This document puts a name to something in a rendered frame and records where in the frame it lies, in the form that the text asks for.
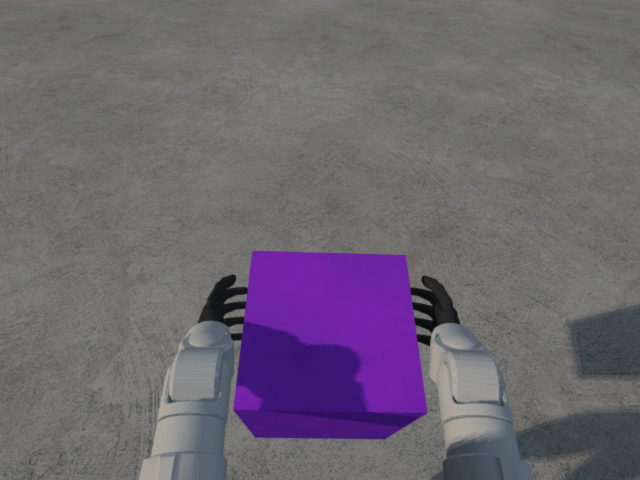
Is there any robot right forearm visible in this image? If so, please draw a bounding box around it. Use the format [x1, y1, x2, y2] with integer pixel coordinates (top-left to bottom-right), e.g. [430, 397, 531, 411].
[429, 323, 533, 480]

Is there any robot left forearm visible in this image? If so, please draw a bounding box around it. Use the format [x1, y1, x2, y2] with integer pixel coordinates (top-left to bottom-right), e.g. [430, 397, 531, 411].
[139, 321, 234, 480]

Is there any robot right hand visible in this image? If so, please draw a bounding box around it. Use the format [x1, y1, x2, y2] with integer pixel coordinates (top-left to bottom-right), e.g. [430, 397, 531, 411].
[410, 276, 461, 346]

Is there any carton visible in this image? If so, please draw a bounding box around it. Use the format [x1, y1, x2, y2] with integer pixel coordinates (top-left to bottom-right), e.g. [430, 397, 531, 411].
[233, 251, 427, 439]

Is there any robot left hand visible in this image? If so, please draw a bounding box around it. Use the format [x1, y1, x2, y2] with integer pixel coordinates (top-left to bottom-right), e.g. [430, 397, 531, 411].
[198, 274, 248, 341]

